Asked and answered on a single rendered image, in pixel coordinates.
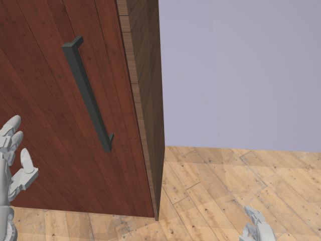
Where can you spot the wardrobe door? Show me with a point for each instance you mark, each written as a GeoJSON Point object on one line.
{"type": "Point", "coordinates": [36, 83]}

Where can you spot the left robot forearm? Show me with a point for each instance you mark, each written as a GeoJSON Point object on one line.
{"type": "Point", "coordinates": [8, 231]}

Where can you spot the robot left hand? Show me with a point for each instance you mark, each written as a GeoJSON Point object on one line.
{"type": "Point", "coordinates": [9, 141]}

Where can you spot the robot right hand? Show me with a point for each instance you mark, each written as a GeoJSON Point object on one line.
{"type": "Point", "coordinates": [262, 231]}

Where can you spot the handle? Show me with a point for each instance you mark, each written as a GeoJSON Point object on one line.
{"type": "Point", "coordinates": [76, 65]}

